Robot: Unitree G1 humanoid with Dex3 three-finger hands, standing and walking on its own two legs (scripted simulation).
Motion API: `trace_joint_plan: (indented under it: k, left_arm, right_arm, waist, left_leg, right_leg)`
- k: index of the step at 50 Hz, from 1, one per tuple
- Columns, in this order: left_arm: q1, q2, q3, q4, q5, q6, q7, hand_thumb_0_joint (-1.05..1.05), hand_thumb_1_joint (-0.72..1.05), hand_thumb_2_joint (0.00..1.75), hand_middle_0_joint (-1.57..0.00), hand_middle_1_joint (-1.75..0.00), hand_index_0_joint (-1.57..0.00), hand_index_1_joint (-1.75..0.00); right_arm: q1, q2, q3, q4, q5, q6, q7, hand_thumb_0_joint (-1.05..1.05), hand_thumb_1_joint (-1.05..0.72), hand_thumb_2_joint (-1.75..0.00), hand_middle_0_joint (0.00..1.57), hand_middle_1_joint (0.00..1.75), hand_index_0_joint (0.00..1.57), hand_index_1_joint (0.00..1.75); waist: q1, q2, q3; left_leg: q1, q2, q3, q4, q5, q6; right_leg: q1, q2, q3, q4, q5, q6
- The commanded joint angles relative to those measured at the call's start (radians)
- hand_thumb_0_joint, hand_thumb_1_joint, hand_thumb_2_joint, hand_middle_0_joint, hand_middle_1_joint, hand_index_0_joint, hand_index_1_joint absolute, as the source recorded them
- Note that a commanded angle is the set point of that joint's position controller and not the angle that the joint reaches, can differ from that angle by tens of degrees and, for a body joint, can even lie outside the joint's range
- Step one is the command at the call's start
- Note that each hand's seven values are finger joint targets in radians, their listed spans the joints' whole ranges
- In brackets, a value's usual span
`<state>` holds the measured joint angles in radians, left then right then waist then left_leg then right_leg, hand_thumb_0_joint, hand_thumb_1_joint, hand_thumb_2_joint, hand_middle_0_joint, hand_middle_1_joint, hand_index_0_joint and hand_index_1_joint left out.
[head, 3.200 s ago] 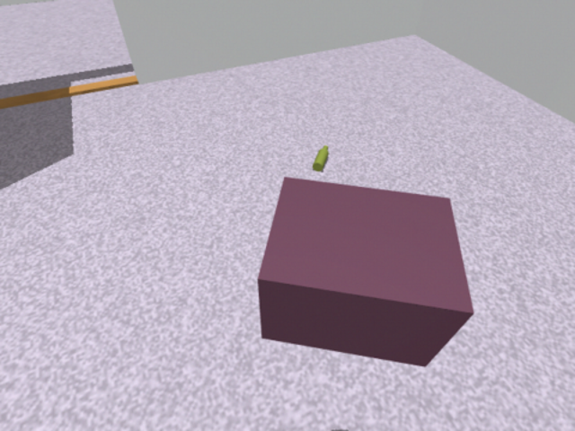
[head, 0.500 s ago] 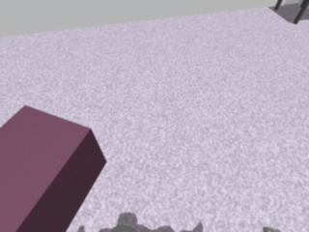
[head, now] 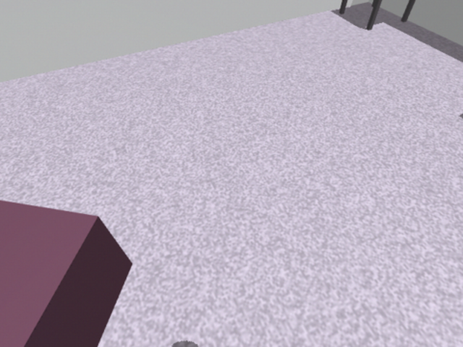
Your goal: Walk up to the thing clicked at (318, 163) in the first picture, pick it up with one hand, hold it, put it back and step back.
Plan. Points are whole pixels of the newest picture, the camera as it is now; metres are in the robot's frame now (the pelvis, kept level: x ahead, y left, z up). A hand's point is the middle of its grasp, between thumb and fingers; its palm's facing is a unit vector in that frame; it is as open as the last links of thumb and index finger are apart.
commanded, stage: walk up
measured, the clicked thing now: out of the picture +0.31 +1.61 -0.72
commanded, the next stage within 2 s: stand in 0.74 s
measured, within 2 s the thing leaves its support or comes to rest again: neither
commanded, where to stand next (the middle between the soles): +0.06 +0.03 m, yaw -1 degrees
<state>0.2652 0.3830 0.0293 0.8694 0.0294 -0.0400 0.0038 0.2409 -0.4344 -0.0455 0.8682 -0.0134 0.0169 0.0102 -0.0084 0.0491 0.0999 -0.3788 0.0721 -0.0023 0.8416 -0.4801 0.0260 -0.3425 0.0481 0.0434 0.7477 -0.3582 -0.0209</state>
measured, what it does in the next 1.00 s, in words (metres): stands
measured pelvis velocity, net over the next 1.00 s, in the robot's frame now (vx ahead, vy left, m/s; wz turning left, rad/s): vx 0.02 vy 0.03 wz -0.06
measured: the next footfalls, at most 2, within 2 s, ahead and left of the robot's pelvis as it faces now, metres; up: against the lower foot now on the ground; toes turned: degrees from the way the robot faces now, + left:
none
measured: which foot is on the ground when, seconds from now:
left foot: down 0.00-1.00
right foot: down 0.00-1.00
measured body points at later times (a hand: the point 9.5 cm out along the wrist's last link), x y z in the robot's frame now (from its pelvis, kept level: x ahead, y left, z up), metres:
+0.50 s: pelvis +0.01 +0.02 +0.03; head +0.02 +0.02 +0.47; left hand +0.13 +0.32 -0.10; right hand +0.07 -0.29 -0.11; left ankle +0.02 +0.15 -0.71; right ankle +0.03 -0.11 -0.71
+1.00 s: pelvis +0.02 +0.03 +0.04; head +0.03 +0.03 +0.48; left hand +0.14 +0.32 -0.10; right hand +0.08 -0.28 -0.10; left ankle +0.02 +0.15 -0.71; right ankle +0.03 -0.11 -0.71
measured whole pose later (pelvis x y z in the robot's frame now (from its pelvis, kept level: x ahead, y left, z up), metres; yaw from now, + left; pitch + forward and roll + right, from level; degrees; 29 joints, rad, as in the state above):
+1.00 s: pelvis +0.02 +0.03 +0.04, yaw -3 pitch -2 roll +0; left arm 0.06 0.35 0.00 1.13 0.01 -0.02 0.00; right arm 0.07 -0.35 -0.02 1.15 -0.01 0.00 0.02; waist -0.02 -0.01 0.06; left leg -0.11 0.04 0.07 0.35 -0.19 -0.02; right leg -0.14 0.01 0.12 0.35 -0.17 0.03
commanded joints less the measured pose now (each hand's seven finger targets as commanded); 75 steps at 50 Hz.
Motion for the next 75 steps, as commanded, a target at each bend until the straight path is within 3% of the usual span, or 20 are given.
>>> trace_joint_plan:
  k: [1,2,3,4,5,6,8,9,12,15,23,28,36,37,39,42,48,59,70,75]
  left_arm:
    - [-0.109,0.252,0.063,-0.066,-0.017,-0.018,0.017,0.0,0.9,0.9,-0.2,-0.3,-0.2,-0.3]
    - [-0.11,0.217,0.051,-0.063,-0.021,-0.014,0.015,0.0,0.9,0.9,-0.2,-0.3,-0.2,-0.3]
    - [-0.09,0.194,0.045,-0.046,-0.029,-0.011,0.015,0.0,0.9,0.9,-0.2,-0.3,-0.2,-0.3]
    - [-0.072,0.203,0.048,-0.012,-0.031,-0.01,0.018,0.0,0.9,0.9,-0.2,-0.3,-0.2,-0.3]
    - [-0.061,0.206,0.046,0.007,-0.026,-0.012,0.018,0.0,0.9,0.9,-0.2,-0.3,-0.2,-0.3]
    - [-0.069,0.209,0.048,0.019,-0.023,-0.016,0.016,0.0,0.9,0.9,-0.2,-0.3,-0.2,-0.3]
    - [-0.123,0.236,0.049,0.032,-0.023,-0.021,0.011,0.0,0.9,0.9,-0.2,-0.3,-0.2,-0.3]
    - [-0.13,0.233,0.045,0.04,-0.026,-0.02,0.011,0.0,0.9,0.9,-0.2,-0.3,-0.2,-0.3]
    - [-0.154,0.207,0.035,0.072,-0.03,-0.019,0.011,0.0,0.9,0.9,-0.2,-0.3,-0.2,-0.3]
    - [-0.17,0.191,0.028,0.101,-0.036,-0.014,0.01,0.0,0.9,0.9,-0.2,-0.3,-0.2,-0.3]
    - [-0.204,0.176,0.015,0.172,-0.036,0.0,0.007,0.0,0.9,0.9,-0.2,-0.3,-0.2,-0.3]
    - [-0.224,0.185,0.014,0.193,-0.029,-0.004,0.008,0.0,0.9,0.9,-0.2,-0.3,-0.2,-0.3]
    - [-0.234,0.187,0.013,0.205,-0.025,-0.004,0.014,0.0,0.9,0.9,-0.2,-0.3,-0.2,-0.3]
    - [-0.247,0.189,0.009,0.21,-0.022,-0.006,0.011,0.0,0.9,0.9,-0.2,-0.3,-0.2,-0.3]
    - [-0.223,0.178,0.009,0.217,-0.027,-0.001,0.009,0.0,0.9,0.9,-0.2,-0.3,-0.2,-0.3]
    - [-0.228,0.179,0.009,0.217,-0.028,0.0,0.009,0.0,0.9,0.9,-0.2,-0.3,-0.2,-0.3]
    - [-0.235,0.177,0.007,0.218,-0.023,0.006,0.01,0.0,0.9,0.9,-0.2,-0.3,-0.2,-0.3]
    - [-0.223,0.172,0.005,0.21,-0.023,0.001,0.008,0.0,0.9,0.9,-0.2,-0.3,-0.2,-0.3]
    - [-0.195,0.174,0.002,0.21,-0.019,0.006,0.006,0.0,0.9,0.9,-0.2,-0.3,-0.2,-0.3]
    - [-0.195,0.185,0.003,0.203,-0.019,0.004,0.007,0.0,0.9,0.9,-0.2,-0.3,-0.2,-0.3]
  right_arm:
    - [0.052,-0.146,-0.037,-0.015,0.006,-0.049,-0.012,0.0,-0.9,-0.9,0.2,0.3,0.2,0.3]
    - [0.044,-0.167,-0.044,-0.006,-0.004,-0.055,-0.015,0.0,-0.9,-0.9,0.2,0.3,0.2,0.3]
    - [-0.013,-0.204,-0.048,-0.017,-0.004,-0.061,-0.013,0.0,-0.9,-0.9,0.2,0.3,0.2,0.3]
    - [-0.06,-0.214,-0.043,-0.014,0.006,-0.061,-0.008,0.0,-0.9,-0.9,0.2,0.3,0.2,0.3]
    - [-0.087,-0.203,-0.033,-0.01,0.003,-0.059,-0.004,0.0,-0.9,-0.9,0.2,0.3,0.2,0.3]
    - [-0.102,-0.186,-0.022,0.001,0.003,-0.058,-0.003,0.0,-0.9,-0.9,0.2,0.3,0.2,0.3]
    - [-0.09,-0.167,-0.013,0.031,0.005,-0.055,-0.003,0.0,-0.9,-0.9,0.2,0.3,0.2,0.3]
    - [-0.09,-0.168,-0.012,0.047,0.007,-0.056,-0.003,0.0,-0.9,-0.9,0.2,0.3,0.2,0.3]
    - [-0.108,-0.164,-0.007,0.077,0.009,-0.061,-0.003,0.0,-0.9,-0.9,0.2,0.3,0.2,0.3]
    - [-0.124,-0.162,-0.004,0.103,0.01,-0.061,-0.005,0.0,-0.9,-0.9,0.2,0.3,0.2,0.3]
    - [-0.199,-0.155,-0.008,0.152,0.004,-0.055,-0.006,0.0,-0.9,-0.9,0.2,0.3,0.2,0.3]
    - [-0.211,-0.144,-0.013,0.169,0.012,-0.049,-0.004,0.0,-0.9,-0.9,0.2,0.3,0.2,0.3]
    - [-0.223,-0.138,-0.018,0.188,0.012,-0.041,-0.001,0.0,-0.9,-0.9,0.2,0.3,0.2,0.3]
    - [-0.21,-0.134,-0.015,0.195,0.008,-0.041,-0.007,0.0,-0.9,-0.9,0.2,0.3,0.2,0.3]
    - [-0.227,-0.144,-0.016,0.201,0.006,-0.043,-0.01,0.0,-0.9,-0.9,0.2,0.3,0.2,0.3]
    - [-0.211,-0.141,-0.014,0.21,0.008,-0.046,-0.013,0.0,-0.9,-0.9,0.2,0.3,0.2,0.3]
    - [-0.226,-0.128,-0.011,0.219,0.003,-0.042,-0.012,0.0,-0.9,-0.9,0.2,0.3,0.2,0.3]
    - [-0.209,-0.13,-0.015,0.22,0.004,-0.046,-0.01,0.0,-0.9,-0.9,0.2,0.3,0.2,0.3]
    - [-0.202,-0.126,-0.016,0.219,0.005,-0.04,-0.006,0.0,-0.9,-0.9,0.2,0.3,0.2,0.3]
    - [-0.19,-0.122,-0.014,0.22,0.004,-0.039,-0.004,0.0,-0.9,-0.9,0.2,0.3,0.2,0.3]
  waist:
    - [-0.04,-0.186,-0.098]
    - [-0.041,-0.132,-0.1]
    - [-0.011,-0.032,-0.105]
    - [0.016,-0.009,-0.108]
    - [0.032,-0.019,-0.101]
    - [0.033,-0.046,-0.094]
    - [0.002,-0.063,-0.057]
    - [-0.003,-0.042,-0.067]
    - [0.002,-0.05,-0.097]
    - [0.009,-0.046,-0.112]
    - [0.012,-0.015,-0.092]
    - [-0.003,-0.061,-0.114]
    - [-0.014,-0.076,-0.134]
    - [-0.028,-0.072,-0.154]
    - [-0.008,-0.052,-0.155]
    - [-0.014,-0.046,-0.188]
    - [-0.008,-0.041,-0.117]
    - [-0.006,-0.048,-0.135]
    - [-0.007,-0.061,-0.087]
    - [-0.01,-0.069,-0.11]
  left_leg:
    - [0.178,-0.021,0.019,-0.238,0.179,0.012]
    - [0.219,0.022,-0.05,-0.29,0.215,0.03]
    - [0.175,0.106,-0.185,-0.355,0.161,0.067]
    - [0.075,0.158,-0.231,-0.363,0.116,0.109]
    - [0.035,0.149,-0.196,-0.37,0.084,0.102]
    - [0.025,0.108,-0.141,-0.343,0.097,0.074]
    - [0.049,0.03,-0.054,-0.311,0.096,0.025]
    - [0.102,0.032,-0.047,-0.323,0.117,0.021]
    - [0.148,0.063,-0.06,-0.372,0.202,0.036]
    - [0.155,0.079,-0.061,-0.417,0.232,0.035]
    - [0.203,0.097,-0.051,-0.516,0.182,0.027]
    - [0.279,0.076,0.001,-0.485,0.23,0.015]
    - [0.353,0.071,0.019,-0.49,0.289,0.006]
    - [0.331,0.079,-0.012,-0.511,0.383,-0.001]
    - [0.342,0.085,-0.014,-0.523,0.423,-0.001]
    - [0.363,0.084,-0.009,-0.523,0.5,-0.006]
    - [0.302,0.073,-0.022,-0.569,0.333,-0.014]
    - [0.33,0.077,-0.028,-0.568,0.376,-0.008]
    - [0.3,0.065,-0.038,-0.581,0.251,-0.01]
    - [0.302,0.063,-0.039,-0.567,0.292,-0.007]
  right_leg:
    - [-0.075,-0.176,0.235,-0.204,0.194,-0.122]
    - [-0.127,-0.154,0.216,-0.173,0.185,-0.089]
    - [-0.109,-0.091,0.167,-0.147,0.092,-0.049]
    - [0.004,-0.049,0.118,-0.118,-0.009,-0.039]
    - [0.053,-0.05,0.125,-0.152,-0.041,-0.042]
    - [0.074,-0.073,0.171,-0.21,-0.017,-0.053]
    - [0.024,-0.127,0.259,-0.268,0.02,-0.079]
    - [0.001,-0.138,0.26,-0.276,0.054,-0.079]
    - [0.039,-0.104,0.19,-0.258,0.19,-0.052]
    - [0.093,-0.091,0.166,-0.252,0.246,-0.039]
    - [0.105,-0.088,0.154,-0.313,0.243,-0.017]
    - [0.095,-0.113,0.181,-0.371,0.306,-0.017]
    - [0.084,-0.126,0.193,-0.408,0.343,-0.016]
    - [0.145,-0.14,0.159,-0.397,0.433,-0.003]
    - [0.16,-0.132,0.146,-0.395,0.448,0.004]
    - [0.197,-0.141,0.132,-0.394,0.502,0.005]
    - [0.173,-0.137,0.128,-0.446,0.336,0.01]
    - [0.172,-0.148,0.123,-0.452,0.356,0.008]
    - [0.128,-0.14,0.122,-0.473,0.219,0.005]
    - [0.15,-0.148,0.126,-0.471,0.257,0.005]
